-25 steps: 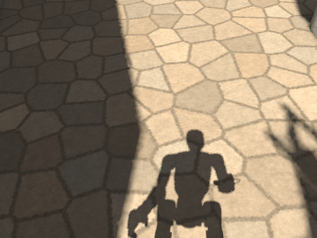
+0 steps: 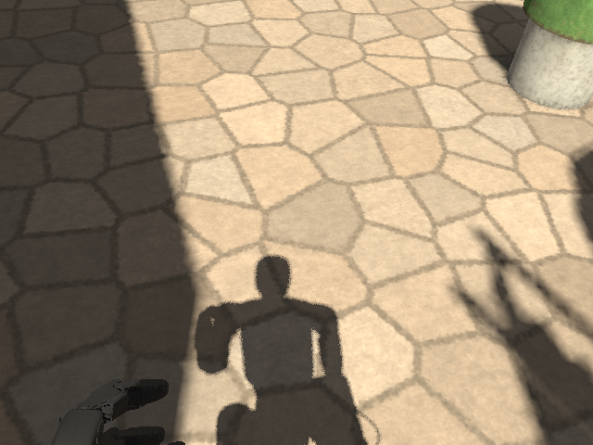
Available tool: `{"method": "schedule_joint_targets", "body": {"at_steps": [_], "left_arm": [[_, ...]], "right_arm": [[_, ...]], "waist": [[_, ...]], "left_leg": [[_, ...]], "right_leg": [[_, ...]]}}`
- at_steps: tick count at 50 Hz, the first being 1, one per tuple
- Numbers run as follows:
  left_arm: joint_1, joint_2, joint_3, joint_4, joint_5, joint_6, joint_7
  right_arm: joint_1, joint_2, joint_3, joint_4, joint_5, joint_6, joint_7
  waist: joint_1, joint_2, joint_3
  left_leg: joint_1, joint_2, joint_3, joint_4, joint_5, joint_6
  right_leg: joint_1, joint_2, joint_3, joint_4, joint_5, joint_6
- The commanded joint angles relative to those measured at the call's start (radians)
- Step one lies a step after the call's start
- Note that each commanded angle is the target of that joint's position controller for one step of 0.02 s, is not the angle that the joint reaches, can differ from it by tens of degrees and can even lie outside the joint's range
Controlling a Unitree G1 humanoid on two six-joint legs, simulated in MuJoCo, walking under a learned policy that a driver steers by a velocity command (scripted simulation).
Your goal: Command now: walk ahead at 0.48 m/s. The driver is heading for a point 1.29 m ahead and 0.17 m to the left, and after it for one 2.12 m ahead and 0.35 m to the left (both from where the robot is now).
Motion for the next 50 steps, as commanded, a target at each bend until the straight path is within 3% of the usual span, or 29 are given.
{"method": "schedule_joint_targets", "body": {"at_steps": [1,4,5,7,8,9,10,11,12,14,15,16,17,18,21,23,24,27,29,30,31,32,33,34,35,36,40,45,50], "left_arm": [[-0.264,-0.007,-0.011,-0.133,-0.015,-0.033,-0.03],[-0.38,-0.017,-0.029,-0.172,-0.024,-0.076,-0.038],[-0.359,-0.02,-0.036,-0.159,-0.026,-0.079,-0.036],[-0.198,0.021,-0.019,-0.109,-0.015,-0.082,-0.03],[0.005,0.058,0.002,-0.05,-0.016,-0.081,-0.018],[0.309,0.085,0.015,0.045,-0.005,-0.073,-0.006],[0.632,0.146,0.021,0.148,0.02,-0.049,0.008],[0.63,0.161,0.018,0.168,0.027,-0.049,0.016],[0.533,0.156,0.024,0.148,0.002,-0.041,0.032],[0.379,0.157,0.026,0.142,0.013,-0.014,0.041],[0.241,0.147,0.016,0.107,0.003,-0.026,0.04],[0.218,0.125,0.011,0.123,0.013,-0.039,0.046],[0.193,0.08,-0.009,0.141,0.003,-0.045,0.05],[0.195,0.054,-0.021,0.152,0.002,-0.041,0.057],[0.289,0.1,-0.013,0.186,-0.011,-0.03,0.096],[0.351,0.145,-0.002,0.21,-0.032,-0.021,0.103],[0.379,0.135,-0.005,0.223,-0.041,-0.018,0.101],[0.469,0.124,-0.009,0.259,-0.039,-0.006,0.094],[0.455,0.154,-0.004,0.254,-0.024,-0.001,0.085],[0.415,0.156,-0.007,0.236,-0.014,-0.005,0.079],[0.403,0.131,-0.021,0.203,0.015,-0.02,0.072],[0.582,0.059,-0.051,0.228,0.001,-0.034,0.055],[0.516,0.169,-0.022,0.233,-0.019,-0.041,0.048],[0.389,0.197,-0.009,0.188,-0.03,-0.038,0.055],[0.319,0.172,-0.009,0.17,-0.02,-0.031,0.066],[0.306,0.155,-0.004,0.166,-0.006,-0.023,0.073],[0.324,0.098,-0.003,0.157,0.009,0.005,0.083],[0.113,0.082,-0.006,0.087,0.01,0.004,0.079],[-0.06,0.086,-0.012,0.025,-0.002,-0.005,0.06]], "right_arm": [[0.13,-0.098,-0.026,0.001,0.019,0.006,-0.012],[0.158,-0.086,-0.038,0.013,0.037,0.016,-0.007],[0.134,-0.079,-0.039,0.008,0.041,0.02,-0.008],[0.074,-0.107,-0.046,0.003,0.02,0.02,0.006],[0.042,-0.113,-0.05,0.0,0.005,0.011,0.029],[-0.073,-0.131,-0.053,-0.022,0.011,0.0,0.047],[-0.174,-0.097,-0.052,-0.052,-0.025,-0.024,0.065],[0.057,-0.118,-0.038,-0.06,0.028,-0.046,0.075],[-0.018,-0.179,-0.047,-0.115,0.039,-0.062,0.074],[-0.127,-0.18,-0.048,-0.169,0.025,-0.057,0.058],[-0.15,-0.186,-0.065,-0.178,0.01,-0.044,0.042],[-0.199,-0.148,-0.065,-0.181,-0.005,-0.035,0.04],[-0.232,-0.12,-0.063,-0.198,-0.005,-0.031,0.044],[-0.261,-0.098,-0.062,-0.219,-0.01,-0.043,0.041],[-0.457,-0.056,-0.045,-0.296,-0.029,-0.071,0.048],[-0.538,-0.06,-0.041,-0.321,-0.015,-0.059,0.061],[-0.589,-0.079,-0.042,-0.342,-0.006,-0.05,0.065],[-0.707,-0.12,-0.044,-0.4,-0.003,-0.048,0.088],[-0.617,-0.168,-0.06,-0.39,-0.009,-0.054,0.095],[-0.452,-0.217,-0.08,-0.346,-0.012,-0.056,0.09],[-0.237,-0.316,-0.104,-0.311,-0.02,-0.056,0.078],[-0.178,-0.364,-0.117,-0.291,-0.01,-0.051,0.086],[-0.186,-0.272,-0.099,-0.299,-0.002,-0.04,0.083],[-0.309,-0.248,-0.085,-0.315,0.004,-0.038,0.079],[-0.381,-0.235,-0.078,-0.328,-0.001,-0.039,0.084],[-0.418,-0.22,-0.074,-0.332,-0.005,-0.043,0.092],[-0.411,-0.207,-0.074,-0.31,-0.006,-0.063,0.106],[-0.31,-0.242,-0.085,-0.251,0.001,-0.052,0.08],[-0.208,-0.26,-0.084,-0.193,0.015,-0.048,0.078]], "waist": [[-0.062,0.123,0.235],[-0.108,0.104,0.258],[-0.095,0.104,0.253],[-0.02,0.124,0.165],[0.078,0.106,0.065],[0.258,0.067,-0.011],[0.355,-0.12,-0.155],[0.252,-0.249,-0.384],[0.251,-0.207,-0.459],[0.154,0.162,-0.314],[0.068,0.233,-0.172],[0.039,0.189,-0.069],[0.01,0.183,0.023],[0.006,0.103,0.047],[0.068,-0.026,0.03],[0.109,-0.037,0.011],[0.122,-0.031,0.031],[0.156,-0.014,0.075],[0.091,-0.024,0.021],[0.006,-0.013,-0.055],[-0.063,0.089,-0.219],[-0.016,0.332,-0.409],[-0.041,0.236,-0.348],[-0.012,0.188,-0.144],[0.021,0.091,-0.041],[0.056,0.059,0.013],[0.123,0.124,0.009],[0.079,0.115,0.05],[0.026,0.127,0.095]], "left_leg": [[0.005,0.198,-0.214,-0.013,0.624,-0.009],[0.104,0.187,-0.238,0.085,0.705,-0.003],[0.1,0.176,-0.217,0.121,0.753,-0.016],[-0.002,0.145,-0.208,0.274,0.901,-0.026],[-0.082,0.122,-0.222,0.453,1.027,-0.025],[-0.344,0.101,-0.163,0.767,0.987,-0.064],[-0.686,-0.056,-0.071,1.295,-0.102,-0.092],[-0.926,-0.03,-0.245,1.399,-0.212,-0.108],[-1.012,0.034,-0.263,1.312,-0.122,-0.112],[-1.026,0.122,-0.081,1.24,0.015,-0.103],[-0.92,0.155,-0.061,1.073,0.2,-0.104],[-0.89,0.181,-0.08,1.042,0.247,-0.101],[-0.803,0.211,-0.082,0.833,0.325,-0.114],[-0.703,0.226,-0.066,0.649,0.368,-0.123],[-0.473,0.166,0.029,0.208,0.625,-0.147],[-0.433,0.123,0.048,0.093,0.719,-0.145],[-0.464,0.116,0.047,0.045,0.724,-0.135],[-0.52,0.105,0.052,-0.055,0.658,-0.07],[-0.368,0.068,0.078,-0.098,0.605,-0.013],[-0.134,0.084,0.05,-0.099,0.653,0.032],[0.224,0.27,-0.149,-0.048,0.79,0.124],[0.484,0.532,-0.574,-0.136,0.652,0.308],[0.445,0.479,-0.643,-0.227,0.419,0.267],[0.271,0.436,-0.505,-0.27,0.423,0.207],[0.108,0.395,-0.411,-0.305,0.53,0.176],[-0.007,0.358,-0.342,-0.336,0.625,0.157],[-0.161,0.298,-0.199,-0.422,0.739,0.148],[-0.142,0.271,-0.111,-0.45,0.74,0.109],[-0.113,0.27,-0.105,-0.428,0.634,0.091]], "right_leg": [[-0.141,0.036,-0.034,-0.108,-0.063,-0.001],[-0.181,0.039,-0.056,-0.205,-0.162,-0.006],[-0.117,0.033,-0.062,-0.266,-0.149,-0.012],[0.19,0.047,-0.061,-0.307,-0.145,-0.042],[0.46,0.05,-0.053,-0.306,-0.072,-0.078],[0.834,-0.025,-0.028,-0.335,0.08,-0.117],[1.29,-0.22,0.09,-0.132,0.452,-0.214],[1.621,-0.381,0.307,0.158,0.733,-0.327],[1.604,-0.378,0.355,0.08,0.526,-0.371],[1.199,-0.352,0.464,-0.184,-0.312,-0.389],[0.865,-0.35,0.479,-0.293,-0.415,-0.376],[0.679,-0.344,0.491,-0.296,-0.302,-0.351],[0.475,-0.254,0.341,-0.316,-0.201,-0.295],[0.354,-0.18,0.241,-0.336,-0.173,-0.253],[0.268,-0.053,0.078,-0.347,-0.032,-0.2],[0.36,-0.076,0.093,-0.364,-0.076,-0.184],[0.425,-0.088,0.109,-0.36,-0.119,-0.178],[0.6,-0.139,0.151,-0.306,-0.163,-0.154],[0.643,-0.133,0.129,-0.185,0.025,-0.14],[0.555,-0.094,0.101,-0.023,0.08,-0.122],[0.332,-0.016,0.054,0.275,-0.189,-0.088],[0.088,0.096,0.033,0.604,-1.009,-0.038],[-0.025,0.05,0.08,0.667,-1.051,-0.042],[-0.087,0.007,0.039,0.644,-0.944,-0.036],[-0.062,-0.027,0.005,0.589,-0.872,-0.028],[-0.016,-0.047,-0.002,0.527,-0.83,-0.017],[0.103,-0.079,-0.016,0.407,-0.732,0.002],[0.042,-0.078,-0.027,0.151,-0.473,0.014],[0.112,-0.035,-0.044,-0.046,-0.39,0.015]]}}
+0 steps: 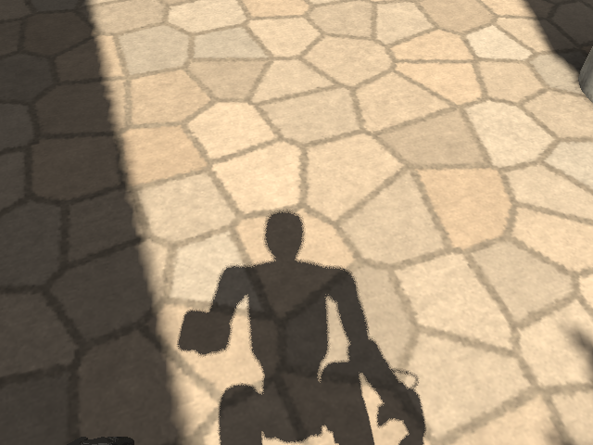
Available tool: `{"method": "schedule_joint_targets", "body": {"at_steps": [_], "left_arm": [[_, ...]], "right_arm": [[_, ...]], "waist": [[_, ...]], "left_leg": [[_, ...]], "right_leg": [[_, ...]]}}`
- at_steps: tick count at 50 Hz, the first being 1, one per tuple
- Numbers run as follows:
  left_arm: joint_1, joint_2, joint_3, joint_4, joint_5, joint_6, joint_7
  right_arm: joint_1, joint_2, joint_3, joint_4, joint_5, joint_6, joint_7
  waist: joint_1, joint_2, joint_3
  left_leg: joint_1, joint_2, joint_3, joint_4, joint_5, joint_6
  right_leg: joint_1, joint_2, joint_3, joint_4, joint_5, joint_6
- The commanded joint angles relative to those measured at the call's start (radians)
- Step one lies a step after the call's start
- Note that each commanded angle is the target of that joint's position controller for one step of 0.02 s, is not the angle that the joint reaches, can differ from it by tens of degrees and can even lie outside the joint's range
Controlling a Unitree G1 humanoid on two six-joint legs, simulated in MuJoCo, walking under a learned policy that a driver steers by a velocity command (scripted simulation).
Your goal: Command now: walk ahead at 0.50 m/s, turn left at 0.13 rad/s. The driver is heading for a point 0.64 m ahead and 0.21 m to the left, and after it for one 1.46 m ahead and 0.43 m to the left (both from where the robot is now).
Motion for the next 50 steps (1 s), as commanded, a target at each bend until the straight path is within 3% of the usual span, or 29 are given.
{"method": "schedule_joint_targets", "body": {"at_steps": [1,3,5,6,7,8,9,10,11,12,14,16,20,24,26,29,32,33,34,35,36,37,38,39,40,41,44,48,50], "left_arm": [[-0.141,0.039,0.001,-0.105,-0.007,-0.021,-0.015],[-0.175,0.054,0.001,-0.128,-0.01,-0.038,-0.029],[-0.131,0.08,0.008,-0.124,-0.01,-0.053,-0.033],[-0.054,0.099,0.019,-0.103,-0.007,-0.058,-0.03],[0.091,0.146,0.039,-0.064,0.0,-0.061,-0.021],[0.298,0.227,0.057,-0.032,0.016,-0.063,-0.008],[0.349,0.276,0.067,-0.014,0.014,-0.052,-0.01],[0.334,0.176,0.047,-0.018,0.003,-0.048,-0.009],[0.261,0.126,0.031,-0.028,-0.005,-0.048,-0.009],[0.195,0.103,0.022,-0.03,-0.001,-0.048,-0.012],[0.136,0.063,0.014,-0.022,0.014,-0.047,-0.017],[0.14,0.071,0.021,-0.003,0.013,-0.055,-0.017],[0.171,0.111,0.035,0.036,0.015,-0.052,-0.005],[0.18,0.146,0.036,0.052,0.009,-0.04,-0.001],[0.213,0.172,0.041,0.06,0.005,-0.032,0.006],[0.259,0.204,0.05,0.074,-0.008,-0.015,0.011],[0.25,0.243,0.062,0.069,-0.024,0.002,0.015],[0.242,0.259,0.067,0.064,-0.029,0.009,0.019],[0.224,0.26,0.067,0.057,-0.034,0.016,0.023],[0.232,0.227,0.054,0.042,-0.02,0.012,0.025],[0.315,0.076,0.005,-0.021,0.028,-0.013,0.008],[0.239,0.133,0.008,-0.036,0.001,-0.054,-0.007],[0.131,0.187,0.025,-0.072,-0.038,-0.071,-0.015],[0.118,0.168,0.017,-0.082,-0.032,-0.079,-0.011],[0.123,0.167,0.019,-0.072,-0.01,-0.076,-0.004],[0.143,0.175,0.027,-0.069,-0.001,-0.065,-0.004],[0.155,0.144,0.025,-0.073,0.017,-0.033,-0.004],[0.007,0.102,0.007,-0.115,0.022,-0.024,0.002],[-0.047,0.091,0.002,-0.132,0.018,-0.026,-0.004]], "right_arm": [[0.028,-0.136,-0.026,-0.034,0.008,-0.008,-0.004],[0.041,-0.153,-0.03,-0.026,0.009,0.002,-0.012],[0.036,-0.175,-0.037,-0.025,0.01,0.011,-0.02],[0.019,-0.177,-0.036,-0.028,0.01,0.016,-0.022],[-0.001,-0.159,-0.029,-0.041,0.004,0.014,-0.022],[-0.028,-0.106,-0.01,-0.08,-0.016,0.009,-0.02],[0.132,-0.007,0.018,-0.086,0.009,-0.006,-0.019],[0.106,-0.119,-0.01,-0.068,0.03,-0.009,-0.024],[0.011,-0.167,-0.028,-0.091,0.039,-0.001,-0.033],[-0.027,-0.155,-0.031,-0.095,0.03,0.008,-0.04],[-0.051,-0.117,-0.036,-0.108,0.012,0.025,-0.032],[-0.051,-0.074,-0.033,-0.121,0.016,0.041,-0.025],[-0.118,-0.064,-0.032,-0.166,0.011,0.056,-0.02],[-0.226,-0.071,-0.029,-0.205,0.011,0.055,0.0],[-0.319,-0.054,-0.017,-0.25,0.009,0.048,0.018],[-0.396,-0.06,-0.012,-0.301,0.01,0.046,0.038],[-0.365,-0.1,-0.029,-0.326,0.004,0.055,0.046],[-0.3,-0.126,-0.043,-0.317,0.001,0.06,0.045],[-0.155,-0.165,-0.069,-0.281,0.002,0.062,0.04],[0.023,-0.238,-0.104,-0.233,0.005,0.069,0.022],[0.009,-0.363,-0.121,-0.238,0.014,0.062,0.01],[0.043,-0.294,-0.096,-0.271,0.005,0.043,0.015],[0.01,-0.238,-0.078,-0.262,-0.007,0.029,0.02],[-0.048,-0.209,-0.068,-0.265,-0.001,0.023,0.02],[-0.117,-0.181,-0.058,-0.276,0.001,0.022,0.018],[-0.158,-0.158,-0.048,-0.291,-0.008,0.021,0.015],[-0.173,-0.175,-0.049,-0.287,-0.006,0.014,0.002],[-0.127,-0.208,-0.058,-0.257,-0.003,0.023,-0.023],[-0.101,-0.217,-0.063,-0.24,0.0,0.036,-0.031]], "waist": [[0.002,0.116,0.043],[0.003,0.124,0.054],[0.036,0.141,0.031],[0.082,0.144,-0.005],[0.145,0.132,-0.103],[0.223,0.014,-0.27],[0.17,-0.281,-0.413],[0.192,-0.179,-0.355],[0.186,-0.106,-0.195],[0.153,-0.045,-0.125],[0.101,-0.06,-0.047],[0.084,-0.064,-0.03],[0.082,-0.022,0.011],[0.119,-0.024,0.042],[0.151,-0.011,0.067],[0.173,-0.01,0.084],[0.124,-0.052,0.043],[0.079,-0.067,-0.002],[-0.006,-0.048,-0.074],[-0.083,0.024,-0.166],[0.029,0.32,-0.228],[-0.03,0.238,-0.393],[-0.046,0.169,-0.26],[0.001,0.103,-0.175],[0.045,0.057,-0.115],[0.08,0.071,-0.092],[0.112,0.071,-0.063],[0.072,0.099,-0.009],[0.05,0.129,-0.023]], "left_leg": [[-0.028,0.253,-0.171,-0.042,0.209,0.142],[0.016,0.279,-0.216,0.001,0.201,0.139],[0.031,0.29,-0.249,0.057,0.246,0.124],[0.014,0.265,-0.238,0.126,0.338,0.106],[-0.058,0.209,-0.2,0.276,0.412,0.078],[-0.26,0.124,-0.133,0.586,0.173,0.037],[-0.588,0.01,-0.074,0.874,-0.36,-0.021],[-0.692,0.058,-0.15,1.008,-0.353,-0.031],[-0.714,0.1,-0.138,1.032,-0.256,-0.03],[-0.667,0.14,-0.118,1.007,-0.174,-0.034],[-0.604,0.183,-0.103,0.942,-0.1,-0.036],[-0.58,0.193,-0.086,0.924,-0.062,-0.037],[-0.666,0.198,-0.099,0.822,0.064,-0.058],[-0.63,0.192,-0.045,0.62,0.226,-0.056],[-0.632,0.188,-0.007,0.532,0.24,-0.046],[-0.638,0.174,0.038,0.45,0.169,-0.02],[-0.516,0.106,0.109,0.414,0.018,0.031],[-0.418,0.065,0.137,0.399,-0.022,0.055],[-0.222,0.018,0.153,0.321,0.035,0.088],[0.093,0.055,0.042,0.295,0.086,0.136],[0.442,0.333,-0.489,0.245,0.028,0.31],[0.5,0.424,-0.794,0.083,-0.068,0.385],[0.417,0.388,-0.648,0.065,-0.003,0.321],[0.273,0.345,-0.521,0.069,0.072,0.28],[0.133,0.305,-0.427,0.059,0.169,0.251],[0.034,0.277,-0.372,0.037,0.239,0.239],[-0.109,0.241,-0.305,-0.006,0.327,0.243],[-0.187,0.174,-0.214,0.021,0.406,0.192],[-0.203,0.144,-0.193,0.074,0.445,0.151]], "right_leg": [[0.059,0.04,-0.03,-0.088,0.015,0.002],[0.075,0.052,-0.026,-0.146,-0.056,-0.007],[0.177,0.072,-0.036,-0.194,-0.121,-0.022],[0.299,0.089,-0.054,-0.231,-0.129,-0.04],[0.526,0.058,-0.031,-0.215,-0.109,-0.074],[0.846,-0.138,0.156,-0.171,-0.031,-0.137],[1.128,-0.357,0.549,-0.251,-0.153,-0.289],[1.064,-0.344,0.605,-0.313,-0.315,-0.286],[0.912,-0.31,0.443,-0.341,-0.265,-0.236],[0.776,-0.259,0.325,-0.375,-0.188,-0.208],[0.616,-0.188,0.17,-0.432,-0.099,-0.182],[0.566,-0.172,0.086,-0.471,-0.016,-0.184],[0.581,-0.188,-0.02,-0.505,0.086,-0.202],[0.589,-0.152,-0.14,-0.516,0.064,-0.167],[0.626,-0.169,-0.168,-0.506,0.066,-0.16],[0.719,-0.199,-0.198,-0.468,0.108,-0.146],[0.771,-0.21,-0.244,-0.327,0.464,-0.12],[0.772,-0.203,-0.261,-0.215,0.614,-0.109],[0.721,-0.172,-0.29,-0.024,0.655,-0.085],[0.499,-0.129,-0.292,0.251,0.437,-0.044],[0.012,0.059,-0.25,0.619,-0.523,0.017],[-0.098,0.108,-0.005,0.757,-0.648,0.011],[-0.176,0.059,0.018,0.751,-0.556,-0.009],[-0.144,0.017,0.016,0.662,-0.47,-0.02],[-0.081,-0.014,0.011,0.578,-0.427,-0.012],[-0.009,-0.034,0.017,0.526,-0.394,-0.004],[0.06,-0.022,-0.008,0.413,-0.337,0.042],[0.089,0.035,-0.028,0.132,-0.126,0.076],[0.161,0.085,-0.04,0.007,-0.031,0.072]]}}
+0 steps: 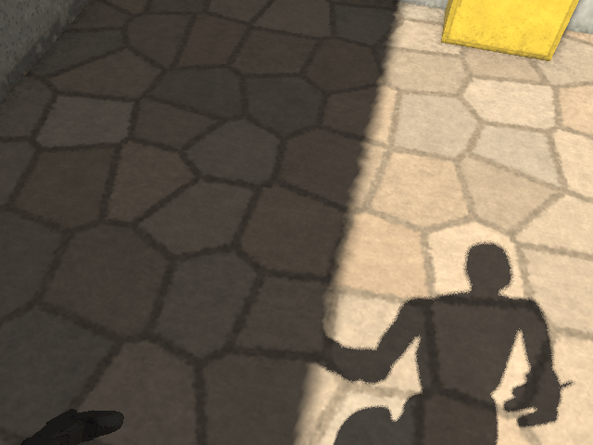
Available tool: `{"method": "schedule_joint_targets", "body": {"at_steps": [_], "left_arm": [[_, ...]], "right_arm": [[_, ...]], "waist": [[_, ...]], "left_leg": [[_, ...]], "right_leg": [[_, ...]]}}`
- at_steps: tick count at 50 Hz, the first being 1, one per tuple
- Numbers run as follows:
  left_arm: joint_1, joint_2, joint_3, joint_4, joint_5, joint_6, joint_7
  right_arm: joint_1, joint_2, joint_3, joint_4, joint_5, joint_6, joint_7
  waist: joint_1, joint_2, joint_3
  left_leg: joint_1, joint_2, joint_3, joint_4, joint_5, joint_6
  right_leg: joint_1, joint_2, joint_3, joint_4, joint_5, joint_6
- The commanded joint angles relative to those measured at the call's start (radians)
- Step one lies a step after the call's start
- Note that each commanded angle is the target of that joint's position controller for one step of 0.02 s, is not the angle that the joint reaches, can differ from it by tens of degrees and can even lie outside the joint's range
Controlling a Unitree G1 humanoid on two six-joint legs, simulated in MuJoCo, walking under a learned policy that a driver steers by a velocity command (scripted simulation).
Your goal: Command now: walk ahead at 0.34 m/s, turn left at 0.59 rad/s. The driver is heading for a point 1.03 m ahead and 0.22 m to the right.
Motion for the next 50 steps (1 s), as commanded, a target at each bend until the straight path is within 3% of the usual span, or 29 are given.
{"method": "schedule_joint_targets", "body": {"at_steps": [1,5,7,8,9,10,11,13,15,17,21,24,25,26,27,28,29,30,32,37,39,41,42,43,44,45,46,48,50], "left_arm": [[-0.059,0.051,0.01,-0.072,-0.005,-0.007,-0.004],[-0.052,0.098,0.032,-0.085,-0.009,-0.008,-0.012],[0.029,0.109,0.043,-0.069,-0.002,-0.018,-0.01],[0.095,0.15,0.054,-0.068,0.017,-0.022,-0.003],[0.142,0.187,0.053,-0.071,0.039,-0.014,0.003],[0.183,0.182,0.058,-0.046,0.019,0.002,-0.005],[0.13,0.109,0.039,-0.073,0.002,0.009,-0.007],[0.048,0.012,-0.004,-0.076,0.004,0.027,-0.015],[-0.007,0.041,-0.001,-0.064,0.0,0.046,-0.02],[0.022,0.095,0.021,-0.056,-0.004,0.059,-0.014],[0.059,0.146,0.043,-0.064,-0.024,0.077,-0.002],[0.054,0.135,0.043,-0.071,-0.04,0.098,0.01],[0.069,0.123,0.041,-0.07,-0.041,0.1,0.014],[0.063,0.098,0.037,-0.084,-0.038,0.097,0.015],[0.048,0.086,0.036,-0.105,-0.04,0.092,0.013],[0.064,0.096,0.042,-0.101,-0.034,0.086,0.01],[0.089,0.127,0.061,-0.087,-0.032,0.089,0.009],[0.142,0.136,0.071,-0.063,-0.035,0.1,0.011],[0.179,0.095,0.063,-0.05,-0.037,0.124,0.015],[0.073,0.044,0.033,-0.133,-0.041,0.133,-0.016],[0.084,0.074,0.043,-0.149,-0.043,0.134,-0.028],[0.149,0.084,0.054,-0.136,-0.039,0.136,-0.031],[0.189,0.1,0.063,-0.124,-0.033,0.136,-0.022],[0.227,0.177,0.087,-0.129,-0.034,0.133,-0.008],[0.229,0.31,0.109,-0.159,-0.011,0.127,0.001],[0.28,0.252,0.092,-0.157,0.018,0.104,-0.009],[0.236,0.223,0.079,-0.151,0.017,0.087,-0.009],[0.135,0.173,0.065,-0.159,-0.024,0.088,0.007],[0.099,0.16,0.055,-0.167,-0.026,0.102,0.02]], "right_arm": [[-0.012,-0.186,-0.055,-0.055,0.006,0.0,-0.018],[-0.018,-0.166,-0.054,-0.052,0.011,0.022,-0.031],[-0.08,-0.146,-0.049,-0.077,0.014,0.027,-0.036],[-0.079,-0.095,-0.034,-0.099,0.004,0.023,-0.035],[0.076,-0.023,-0.011,-0.088,-0.015,0.022,-0.034],[0.213,-0.094,-0.016,-0.069,0.001,0.02,-0.029],[0.166,-0.16,-0.033,-0.034,0.007,0.034,-0.032],[0.024,-0.15,-0.033,-0.038,-0.007,0.07,-0.042],[-0.017,-0.097,-0.018,-0.054,-0.018,0.081,-0.037],[-0.042,-0.059,-0.006,-0.054,-0.022,0.067,-0.039],[-0.058,-0.09,-0.016,-0.036,-0.01,0.061,-0.042],[-0.065,-0.085,-0.02,-0.032,-0.015,0.052,-0.031],[-0.061,-0.106,-0.026,-0.039,-0.023,0.048,-0.03],[-0.05,-0.156,-0.04,-0.041,-0.038,0.046,-0.032],[-0.051,-0.18,-0.051,-0.029,-0.048,0.047,-0.03],[-0.105,-0.177,-0.05,-0.056,-0.058,0.041,-0.031],[-0.137,-0.156,-0.043,-0.073,-0.062,0.031,-0.037],[-0.185,-0.139,-0.037,-0.085,-0.048,0.024,-0.042],[-0.228,-0.117,-0.03,-0.088,-0.018,0.017,-0.043],[-0.18,-0.162,-0.052,-0.064,-0.015,0.047,-0.043],[-0.161,-0.187,-0.061,-0.052,-0.004,0.05,-0.039],[-0.185,-0.189,-0.062,-0.048,0.017,0.044,-0.035],[-0.152,-0.167,-0.057,-0.032,0.021,0.036,-0.031],[-0.105,-0.127,-0.049,-0.025,-0.005,0.029,-0.025],[-0.15,-0.066,-0.022,-0.09,-0.053,0.024,-0.025],[-0.25,-0.115,-0.034,-0.098,-0.035,0.022,-0.033],[-0.261,-0.135,-0.041,-0.095,-0.01,0.028,-0.037],[-0.243,-0.143,-0.049,-0.067,-0.02,0.04,-0.054],[-0.209,-0.133,-0.051,-0.055,-0.022,0.042,-0.051]], "waist": [[0.012,0.131,-0.076],[0.031,0.161,-0.104],[0.086,0.169,-0.126],[0.101,0.099,-0.216],[0.039,-0.14,-0.328],[0.011,-0.28,-0.43],[0.033,-0.141,-0.352],[0.042,-0.041,-0.217],[0.011,-0.091,-0.12],[0.03,-0.14,-0.124],[0.045,-0.133,-0.165],[0.024,-0.118,-0.13],[0.022,-0.093,-0.13],[0.025,0.018,-0.111],[0.037,0.205,-0.08],[0.032,0.283,-0.065],[0.037,0.247,-0.072],[0.067,0.182,-0.077],[0.08,0.145,-0.067],[0.015,0.212,-0.098],[0.013,0.228,-0.112],[0.056,0.215,-0.115],[0.069,0.177,-0.119],[0.062,0.001,-0.147],[0.056,-0.304,-0.15],[0.151,-0.178,-0.236],[0.121,-0.114,-0.185],[0.079,-0.051,-0.128],[0.047,-0.077,-0.135]], "left_leg": [[-0.079,0.175,-0.13,-0.027,0.422,0.118],[0.014,0.2,-0.264,0.1,0.351,0.082],[0.014,0.158,-0.285,0.217,0.311,0.04],[-0.053,0.094,-0.235,0.391,0.194,-0.003],[-0.271,-0.023,-0.126,0.661,-0.443,-0.069],[-0.385,-0.015,-0.106,0.859,-0.556,-0.106],[-0.411,0.031,-0.124,0.942,-0.47,-0.14],[-0.373,0.084,-0.074,0.877,-0.368,-0.163],[-0.243,0.115,0.004,0.635,-0.323,-0.165],[-0.161,0.087,0.058,0.457,-0.326,-0.165],[-0.098,0.071,0.039,0.293,-0.172,-0.138],[0.007,0.061,0.063,0.117,-0.053,-0.086],[0.074,0.11,0.033,0.093,-0.037,-0.055],[0.097,0.213,-0.052,0.06,-0.086,-0.002],[0.033,0.311,-0.163,-0.013,-0.083,0.07],[0.008,0.428,-0.268,-0.076,0.051,0.142],[0.007,0.471,-0.272,-0.066,0.224,0.174],[0.013,0.447,-0.212,-0.039,0.326,0.158],[0.057,0.399,-0.097,0.004,0.448,0.119],[0.089,0.368,0.032,0.034,0.429,0.108],[0.093,0.394,0.029,0.059,0.422,0.107],[0.057,0.389,0.06,0.127,0.376,0.071],[0.004,0.356,0.1,0.199,0.299,0.022],[-0.157,0.285,0.193,0.402,0.081,-0.07],[-0.47,0.127,0.212,0.679,-0.482,-0.169],[-0.481,0.111,0.041,0.852,-0.536,-0.167],[-0.497,0.128,0.02,0.897,-0.46,-0.152],[-0.504,0.15,0.01,0.833,-0.302,-0.148],[-0.419,0.123,0.024,0.819,-0.211,-0.158]], "right_leg": [[0.178,0.098,-0.06,-0.154,0.152,0.006],[0.226,0.121,-0.006,-0.268,0.083,-0.027],[0.342,0.102,-0.02,-0.376,0.163,-0.063],[0.53,-0.017,0.055,-0.362,0.389,-0.115],[0.813,-0.27,0.297,-0.295,0.841,-0.256],[0.878,-0.404,0.589,-0.344,0.64,-0.396],[0.789,-0.332,0.54,-0.383,0.412,-0.374],[0.586,-0.193,0.332,-0.422,0.16,-0.29],[0.393,-0.09,0.216,-0.478,0.078,-0.241],[0.39,-0.049,0.18,-0.471,0.158,-0.25],[0.439,-0.095,0.29,-0.474,0.016,-0.279],[0.34,-0.057,0.305,-0.473,-0.179,-0.23],[0.271,-0.033,0.29,-0.447,-0.242,-0.196],[0.171,0.024,0.204,-0.37,-0.293,-0.147],[0.125,0.133,0.042,-0.225,-0.348,-0.099],[0.107,0.16,-0.032,-0.016,-0.391,-0.065],[0.08,0.137,-0.022,0.186,-0.454,-0.042],[0.07,0.126,-0.004,0.297,-0.445,-0.026],[0.025,0.102,-0.009,0.366,-0.376,0.003],[0.155,0.064,-0.118,0.074,-0.304,0.018],[0.221,0.077,-0.151,-0.029,-0.297,-0.003],[0.332,0.106,-0.19,-0.221,-0.157,-0.043],[0.434,0.129,-0.174,-0.33,-0.044,-0.072],[0.612,0.017,0.009,-0.369,0.28,-0.125],[0.71,-0.279,0.422,-0.381,0.64,-0.342],[0.675,-0.319,0.47,-0.413,0.573,-0.449],[0.637,-0.267,0.375,-0.416,0.472,-0.41],[0.577,-0.171,0.281,-0.42,0.3,-0.311],[0.499,-0.116,0.238,-0.434,0.273,-0.291]]}}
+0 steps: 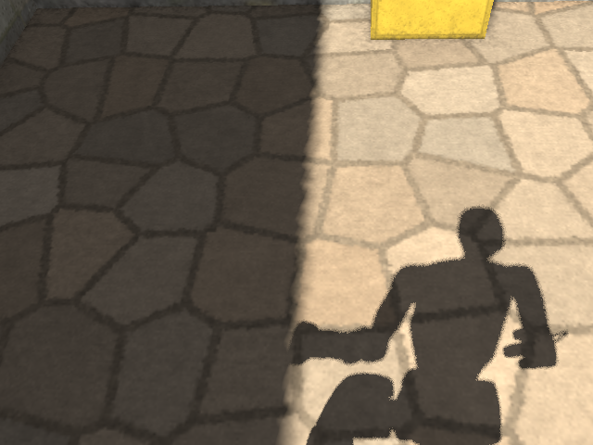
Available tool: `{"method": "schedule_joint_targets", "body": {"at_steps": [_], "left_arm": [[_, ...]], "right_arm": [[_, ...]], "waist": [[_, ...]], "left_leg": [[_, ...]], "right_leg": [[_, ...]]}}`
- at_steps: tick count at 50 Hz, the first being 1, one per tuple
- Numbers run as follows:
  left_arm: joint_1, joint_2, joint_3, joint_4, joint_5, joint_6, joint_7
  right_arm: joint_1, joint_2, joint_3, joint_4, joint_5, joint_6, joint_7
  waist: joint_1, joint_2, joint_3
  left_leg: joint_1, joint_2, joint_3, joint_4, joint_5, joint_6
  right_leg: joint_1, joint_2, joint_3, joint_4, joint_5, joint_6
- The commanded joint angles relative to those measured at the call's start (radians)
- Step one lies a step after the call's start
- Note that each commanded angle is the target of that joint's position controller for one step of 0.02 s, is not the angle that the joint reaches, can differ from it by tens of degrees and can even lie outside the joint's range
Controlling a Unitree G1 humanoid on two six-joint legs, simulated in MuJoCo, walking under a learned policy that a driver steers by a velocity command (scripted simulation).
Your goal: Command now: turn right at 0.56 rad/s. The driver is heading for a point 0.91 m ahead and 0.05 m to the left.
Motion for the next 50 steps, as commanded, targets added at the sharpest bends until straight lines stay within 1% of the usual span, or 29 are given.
{"method": "schedule_joint_targets", "body": {"at_steps": [1,5,9,12,14,16,17,18,19,20,21,22,23,25,26,27,28,29,30,31,32,33,34,35,36,38,41,45,50], "left_arm": [[-0.044,0.163,0.043,-0.076,-0.003,-0.005,0.023],[-0.02,0.174,0.049,-0.072,-0.006,0.002,0.038],[-0.026,0.19,0.057,-0.079,-0.003,0.011,0.035],[-0.036,0.184,0.055,-0.081,-0.003,0.017,0.027],[-0.041,0.173,0.049,-0.078,-0.006,0.021,0.024],[-0.048,0.151,0.039,-0.071,-0.016,0.026,0.027],[-0.014,0.123,0.029,-0.065,-0.008,0.023,0.028],[0.039,0.092,0.022,-0.066,0.003,0.013,0.024],[-0.01,0.134,0.035,-0.076,0.004,0.004,0.028],[-0.016,0.188,0.054,-0.067,0.007,0.002,0.03],[-0.007,0.191,0.063,-0.048,-0.001,0.006,0.03],[0.009,0.168,0.061,-0.03,-0.001,0.014,0.033],[0.018,0.138,0.054,-0.02,-0.001,0.021,0.033],[0.022,0.075,0.033,-0.012,-0.004,0.025,0.029],[0.008,0.051,0.022,-0.016,-0.003,0.023,0.026],[-0.019,0.032,0.013,-0.022,-0.003,0.02,0.023],[-0.034,0.033,0.012,-0.025,-0.006,0.018,0.021],[-0.023,0.044,0.016,-0.017,-0.011,0.016,0.019],[0.008,0.048,0.018,0.001,-0.012,0.015,0.017],[0.021,0.057,0.019,0.012,-0.004,0.014,0.016],[0.027,0.095,0.023,0.005,0.007,0.014,0.02],[0.041,0.16,0.033,-0.002,0.015,0.016,0.03],[0.021,0.133,0.028,0.025,0.019,0.014,0.022],[-0.005,0.08,0.017,0.006,0.019,0.007,0.013],[0.001,0.062,0.01,0.017,0.027,0.0,0.013],[0.005,0.075,0.01,0.026,0.023,-0.014,0.015],[0.029,0.057,0.0,0.04,0.02,-0.024,0.021],[0.035,0.05,-0.005,0.051,0.02,-0.028,0.023],[0.046,0.039,-0.009,0.074,0.017,-0.034,0.023]], "right_arm": [[0.002,-0.079,-0.025,-0.066,0.001,-0.014,-0.003],[-0.031,-0.052,-0.011,-0.069,0.004,-0.02,0.003],[-0.046,-0.059,-0.011,-0.07,0.011,-0.031,0.016],[-0.023,-0.069,-0.014,-0.062,0.018,-0.042,0.028],[-0.004,-0.064,-0.013,-0.058,0.019,-0.049,0.037],[0.036,-0.051,-0.011,-0.044,0.012,-0.057,0.046],[0.042,-0.086,-0.015,-0.051,-0.006,-0.058,0.044],[0.001,-0.162,-0.025,-0.067,-0.026,-0.052,0.04],[0.0,-0.127,-0.017,-0.064,-0.046,-0.053,0.041],[-0.022,-0.101,-0.009,-0.074,-0.034,-0.057,0.04],[-0.033,-0.1,-0.008,-0.071,-0.018,-0.057,0.036],[-0.044,-0.097,-0.006,-0.071,-0.004,-0.057,0.033],[-0.051,-0.08,0.002,-0.066,0.005,-0.058,0.032],[-0.051,-0.055,0.012,-0.056,0.004,-0.048,0.034],[-0.053,-0.053,0.013,-0.054,0.002,-0.041,0.036],[-0.035,-0.057,0.012,-0.048,0.001,-0.035,0.036],[-0.007,-0.07,0.009,-0.04,0.001,-0.028,0.036],[0.006,-0.08,0.008,-0.034,0.005,-0.022,0.037],[0.003,-0.079,0.011,-0.032,0.013,-0.019,0.038],[0.031,-0.07,0.016,-0.02,0.018,-0.023,0.039],[0.063,-0.062,0.021,-0.011,0.011,-0.036,0.043],[0.078,-0.048,0.028,-0.018,-0.013,-0.052,0.053],[0.081,-0.01,0.037,-0.014,-0.017,-0.059,0.053],[0.022,-0.047,0.033,-0.009,-0.021,-0.057,0.05],[-0.002,-0.047,0.03,-0.008,-0.016,-0.054,0.047],[0.005,-0.039,0.03,0.0,-0.009,-0.041,0.037],[0.027,-0.029,0.03,0.022,-0.005,-0.036,0.029],[0.044,-0.029,0.027,0.056,-0.004,-0.034,0.023],[0.066,-0.035,0.023,0.099,-0.001,-0.034,0.016]], "waist": [[-0.018,-0.148,-0.148],[0.004,-0.157,-0.143],[0.017,-0.185,-0.122],[0.022,-0.199,-0.135],[0.015,-0.199,-0.144],[-0.019,-0.178,-0.142],[-0.007,-0.113,-0.15],[0.059,0.102,-0.13],[0.023,0.21,-0.101],[0.009,0.162,-0.09],[0.011,0.126,-0.082],[0.014,0.1,-0.074],[0.015,0.093,-0.067],[0.017,0.105,-0.075],[0.009,0.126,-0.088],[-0.013,0.148,-0.097],[-0.03,0.162,-0.106],[-0.029,0.163,-0.113],[-0.01,0.154,-0.111],[-0.006,0.135,-0.103],[-0.016,0.089,-0.117],[-0.047,-0.044,-0.145],[-0.067,-0.184,-0.148],[-0.028,-0.133,-0.103],[-0.021,-0.112,-0.087],[-0.021,-0.108,-0.04],[-0.022,-0.106,-0.024],[-0.021,-0.078,-0.013],[-0.019,-0.054,-0.022]], "left_leg": [[-0.075,-0.005,-0.047,0.018,0.106,-0.01],[-0.052,-0.022,-0.06,-0.194,0.148,-0.021],[0.038,-0.044,-0.071,-0.343,0.124,-0.013],[0.106,-0.047,-0.064,-0.429,0.109,0.002],[0.168,-0.045,-0.052,-0.527,0.137,0.018],[0.304,-0.035,-0.033,-0.741,0.298,0.051],[0.392,0.064,-0.111,-0.779,0.381,0.087],[0.418,0.222,-0.288,-0.806,0.531,0.184],[0.323,0.331,-0.414,-0.85,0.573,0.316],[0.309,0.337,-0.407,-0.853,0.552,0.35],[0.32,0.295,-0.356,-0.841,0.531,0.327],[0.332,0.257,-0.305,-0.827,0.515,0.298],[0.345,0.239,-0.273,-0.808,0.557,0.286],[0.354,0.183,-0.189,-0.788,0.618,0.267],[0.364,0.162,-0.16,-0.774,0.632,0.258],[0.375,0.154,-0.153,-0.763,0.643,0.259],[0.391,0.159,-0.163,-0.751,0.647,0.266],[0.398,0.162,-0.172,-0.738,0.64,0.266],[0.384,0.155,-0.169,-0.724,0.628,0.254],[0.358,0.145,-0.168,-0.723,0.605,0.224],[0.306,0.135,-0.164,-0.718,0.543,0.171],[0.253,0.081,-0.099,-0.662,0.453,0.118],[0.319,0.024,-0.026,-0.693,0.295,0.065],[0.334,0.017,-0.018,-0.67,0.294,0.034],[0.334,0.015,-0.014,-0.664,0.306,0.031],[0.323,0.017,-0.019,-0.661,0.334,0.037],[0.328,0.019,-0.022,-0.666,0.329,0.036],[0.329,0.02,-0.023,-0.672,0.33,0.025],[0.336,0.024,-0.026,-0.676,0.351,0.018]], "right_leg": [[0.163,-0.232,0.283,-0.175,0.385,-0.17],[0.176,-0.214,0.328,-0.18,0.223,-0.168],[0.118,-0.202,0.408,-0.187,0.081,-0.17],[0.126,-0.204,0.452,-0.166,0.113,-0.166],[0.136,-0.197,0.469,-0.139,0.168,-0.155],[0.093,-0.153,0.443,-0.098,0.161,-0.106],[0.027,-0.112,0.398,-0.043,0.053,-0.054],[-0.079,0.018,0.234,0.091,-0.154,0.009],[-0.103,0.06,0.137,0.229,-0.325,0.06],[-0.113,0.032,0.135,0.393,-0.361,0.096],[-0.138,0.031,0.133,0.482,-0.335,0.115],[-0.156,0.028,0.137,0.526,-0.302,0.132],[-0.164,0.018,0.145,0.543,-0.269,0.145],[-0.116,-0.001,0.089,0.436,-0.244,0.16],[-0.074,-0.022,0.048,0.342,-0.238,0.163],[-0.036,-0.033,0.02,0.252,-0.242,0.163],[-0.006,-0.033,0.002,0.173,-0.237,0.161],[0.031,-0.028,-0.013,0.08,-0.18,0.156],[0.095,-0.021,-0.03,-0.064,-0.06,0.142],[0.163,-0.023,-0.021,-0.18,0.062,0.121],[0.248,-0.072,0.046,-0.181,0.168,0.091],[0.308,-0.162,0.124,-0.109,0.384,0.05],[0.182,-0.163,0.129,-0.096,0.21,-0.007],[0.134,-0.137,0.127,-0.12,0.098,-0.011],[0.11,-0.129,0.124,-0.132,0.045,0.003],[0.077,-0.116,0.117,-0.135,0.036,0.02],[0.056,-0.108,0.113,-0.137,0.013,0.026],[0.05,-0.102,0.112,-0.14,-0.013,0.023],[0.064,-0.092,0.101,-0.133,0.015,0.021]]}}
